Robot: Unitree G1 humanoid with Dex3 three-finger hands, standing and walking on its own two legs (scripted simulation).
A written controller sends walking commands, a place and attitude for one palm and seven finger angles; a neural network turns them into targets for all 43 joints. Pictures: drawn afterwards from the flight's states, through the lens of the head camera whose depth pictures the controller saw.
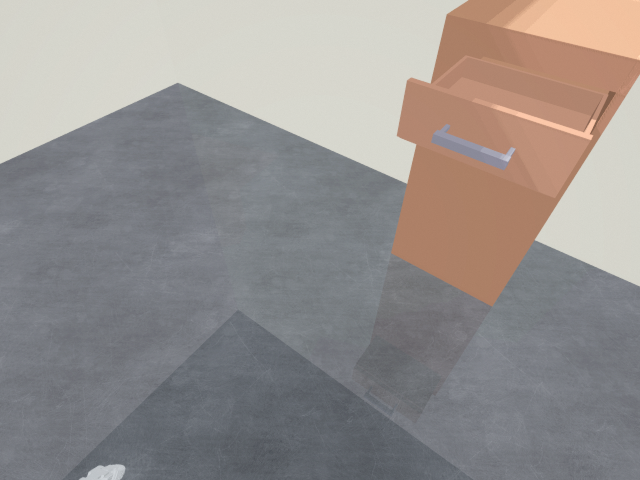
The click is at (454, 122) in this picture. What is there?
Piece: drawer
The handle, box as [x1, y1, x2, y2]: [431, 124, 514, 169]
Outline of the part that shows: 433,134 431,142 504,169 514,150 514,148 511,147 505,155 450,135 445,132 449,128 449,125 447,124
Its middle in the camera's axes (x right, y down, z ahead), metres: +0.33 -0.20 +0.84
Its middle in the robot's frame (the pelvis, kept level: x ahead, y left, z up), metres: +0.78 -0.29 +0.00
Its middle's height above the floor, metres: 0.77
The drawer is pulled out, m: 0.23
